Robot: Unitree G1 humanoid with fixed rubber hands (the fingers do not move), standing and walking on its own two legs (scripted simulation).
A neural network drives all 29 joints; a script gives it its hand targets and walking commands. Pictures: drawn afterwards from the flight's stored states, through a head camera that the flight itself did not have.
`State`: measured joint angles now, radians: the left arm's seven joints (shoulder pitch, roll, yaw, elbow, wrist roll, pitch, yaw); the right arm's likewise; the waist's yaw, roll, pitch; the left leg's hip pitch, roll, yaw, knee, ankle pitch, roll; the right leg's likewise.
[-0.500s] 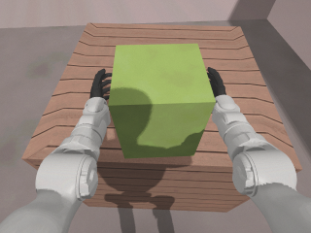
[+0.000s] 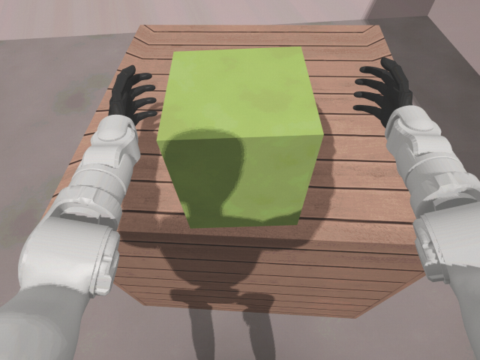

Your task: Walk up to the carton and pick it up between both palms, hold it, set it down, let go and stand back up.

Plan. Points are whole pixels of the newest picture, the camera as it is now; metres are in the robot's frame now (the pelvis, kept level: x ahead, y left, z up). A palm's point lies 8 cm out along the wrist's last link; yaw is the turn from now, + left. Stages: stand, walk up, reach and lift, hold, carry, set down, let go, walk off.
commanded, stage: set down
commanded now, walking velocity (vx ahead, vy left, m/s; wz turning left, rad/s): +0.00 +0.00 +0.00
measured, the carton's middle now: (240, 145) +0.48 +0.04 +0.07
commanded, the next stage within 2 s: none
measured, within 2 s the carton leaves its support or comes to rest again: neither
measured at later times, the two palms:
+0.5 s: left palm (93, 66) +0.47 +0.24 +0.24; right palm (393, 52) +0.51 -0.17 +0.24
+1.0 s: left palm (89, 108) +0.43 +0.25 +0.20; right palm (402, 94) +0.47 -0.18 +0.20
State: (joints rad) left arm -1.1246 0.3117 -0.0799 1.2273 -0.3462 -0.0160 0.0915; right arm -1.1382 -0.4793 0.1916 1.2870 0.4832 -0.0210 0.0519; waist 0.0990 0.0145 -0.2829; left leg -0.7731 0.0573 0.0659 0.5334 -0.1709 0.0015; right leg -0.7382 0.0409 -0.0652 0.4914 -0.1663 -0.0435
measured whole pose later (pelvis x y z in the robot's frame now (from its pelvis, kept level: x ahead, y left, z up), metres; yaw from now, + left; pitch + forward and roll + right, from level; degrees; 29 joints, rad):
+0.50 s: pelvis +0.01 -0.01 +0.01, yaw +2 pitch +16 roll -1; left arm -1.25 0.38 -0.02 1.10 -0.30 0.34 0.10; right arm -1.28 -0.44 0.10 1.23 0.46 0.24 -0.01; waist 0.06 -0.02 -0.21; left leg -0.56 0.04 0.03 0.42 -0.14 -0.02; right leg -0.52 0.04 -0.08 0.38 -0.15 -0.05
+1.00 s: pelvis +0.01 +0.00 +0.02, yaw +1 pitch +9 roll +0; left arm -0.93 0.35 0.10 0.75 -0.23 0.46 0.08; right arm -0.97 -0.46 0.10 0.92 0.46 0.29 0.01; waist 0.05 -0.01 -0.12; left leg -0.39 0.03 0.05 0.35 -0.13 0.00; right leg -0.36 0.04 -0.04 0.33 -0.13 -0.04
